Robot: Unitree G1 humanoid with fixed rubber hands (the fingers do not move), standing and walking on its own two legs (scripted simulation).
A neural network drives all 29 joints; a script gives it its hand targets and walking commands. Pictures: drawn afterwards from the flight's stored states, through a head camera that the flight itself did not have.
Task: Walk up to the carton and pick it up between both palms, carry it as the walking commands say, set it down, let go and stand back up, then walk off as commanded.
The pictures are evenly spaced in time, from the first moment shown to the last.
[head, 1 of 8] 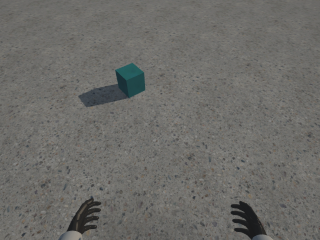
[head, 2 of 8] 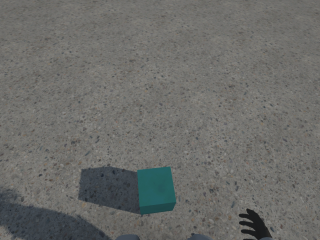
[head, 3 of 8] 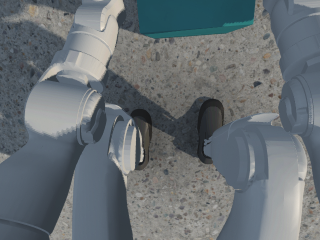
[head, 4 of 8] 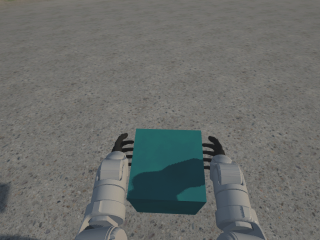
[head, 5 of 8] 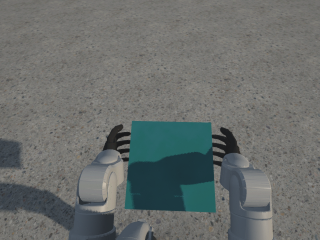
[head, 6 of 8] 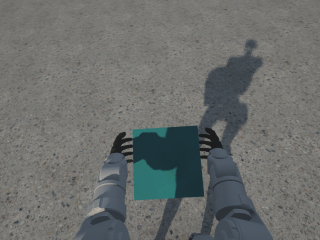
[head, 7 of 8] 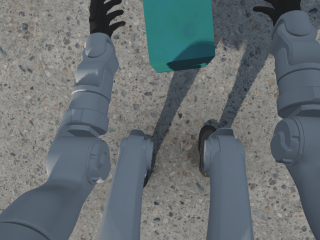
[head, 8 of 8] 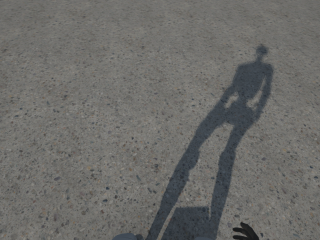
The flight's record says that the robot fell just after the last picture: no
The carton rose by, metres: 0.68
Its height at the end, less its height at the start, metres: +0.01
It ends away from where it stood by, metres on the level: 3.41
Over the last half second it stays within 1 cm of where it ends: no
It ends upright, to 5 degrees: yes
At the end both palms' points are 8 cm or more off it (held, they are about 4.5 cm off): yes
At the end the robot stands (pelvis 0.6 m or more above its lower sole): yes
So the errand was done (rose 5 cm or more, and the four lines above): no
